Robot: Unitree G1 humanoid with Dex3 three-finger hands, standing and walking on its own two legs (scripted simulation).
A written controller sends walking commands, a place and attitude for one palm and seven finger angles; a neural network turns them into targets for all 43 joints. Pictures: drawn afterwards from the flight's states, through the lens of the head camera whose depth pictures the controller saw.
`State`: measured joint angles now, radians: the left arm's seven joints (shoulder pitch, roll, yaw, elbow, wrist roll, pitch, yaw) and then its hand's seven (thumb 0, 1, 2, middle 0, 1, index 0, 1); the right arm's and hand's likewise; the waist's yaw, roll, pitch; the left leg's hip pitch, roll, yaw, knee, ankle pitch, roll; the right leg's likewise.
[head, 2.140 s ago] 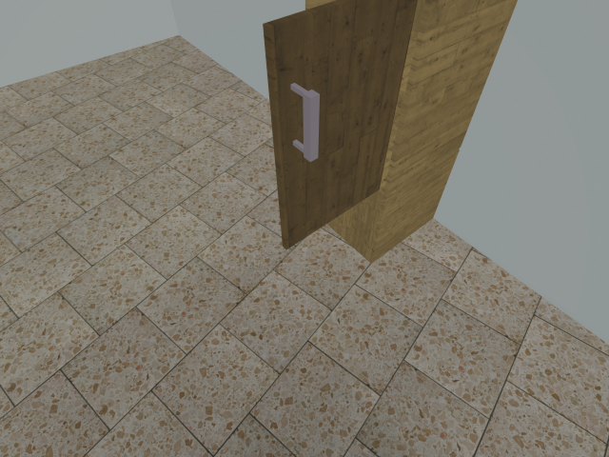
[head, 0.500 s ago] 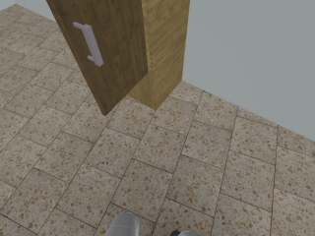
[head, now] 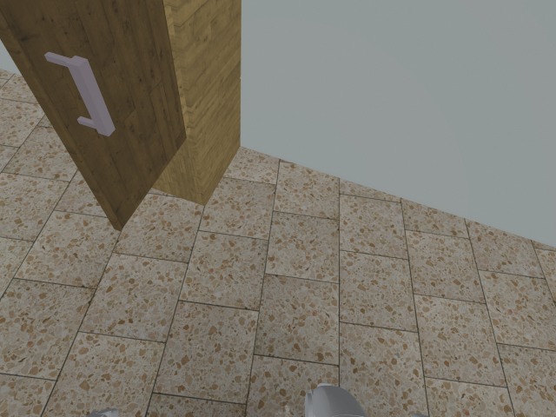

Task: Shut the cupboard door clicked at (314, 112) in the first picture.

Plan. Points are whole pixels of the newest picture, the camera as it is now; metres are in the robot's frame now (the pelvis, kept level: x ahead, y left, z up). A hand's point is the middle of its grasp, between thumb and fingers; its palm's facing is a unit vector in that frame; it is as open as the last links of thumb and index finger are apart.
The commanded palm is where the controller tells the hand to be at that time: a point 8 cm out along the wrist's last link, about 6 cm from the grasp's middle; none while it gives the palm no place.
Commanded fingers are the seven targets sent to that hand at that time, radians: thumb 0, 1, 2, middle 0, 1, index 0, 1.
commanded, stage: walk around to get in front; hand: left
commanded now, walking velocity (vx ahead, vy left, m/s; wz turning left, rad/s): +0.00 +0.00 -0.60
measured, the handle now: (82, 96) +0.56 +0.40 +0.06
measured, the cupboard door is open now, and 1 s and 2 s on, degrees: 91 91 91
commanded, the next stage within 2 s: none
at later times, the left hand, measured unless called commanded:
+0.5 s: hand (195, 387) +0.17 +0.14 -0.18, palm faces -0.36 -0.91 -0.22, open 7.4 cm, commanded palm none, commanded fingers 0.00 0.90 0.90 -0.20 -0.30 -0.20 -0.30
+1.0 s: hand (237, 353) +0.22 +0.08 -0.17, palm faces -0.59 -0.76 -0.27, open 7.4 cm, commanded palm none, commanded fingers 0.00 0.90 0.90 -0.20 -0.30 -0.20 -0.30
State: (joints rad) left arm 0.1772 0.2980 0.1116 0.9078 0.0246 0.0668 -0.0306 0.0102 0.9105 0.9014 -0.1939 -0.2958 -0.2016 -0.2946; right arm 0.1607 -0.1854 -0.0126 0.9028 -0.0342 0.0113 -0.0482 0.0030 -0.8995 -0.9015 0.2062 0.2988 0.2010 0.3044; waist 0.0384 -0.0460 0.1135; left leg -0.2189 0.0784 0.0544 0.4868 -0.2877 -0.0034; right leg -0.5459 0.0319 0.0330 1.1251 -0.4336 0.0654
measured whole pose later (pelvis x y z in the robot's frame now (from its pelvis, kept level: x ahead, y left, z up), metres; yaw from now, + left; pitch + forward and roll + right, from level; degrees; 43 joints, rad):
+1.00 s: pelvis +0.02 -0.03 -0.01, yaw -38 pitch +1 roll +0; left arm 0.15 0.22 0.06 0.89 0.02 0.03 -0.01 0.01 0.91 0.90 -0.19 -0.30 -0.20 -0.29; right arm 0.19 -0.26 -0.06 0.93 -0.01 0.06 -0.03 0.01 -0.90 -0.90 0.21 0.30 0.20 0.30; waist -0.01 0.04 0.12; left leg -0.43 0.12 0.07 1.05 -0.52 -0.07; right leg -0.28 0.00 -0.03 0.59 -0.33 -0.02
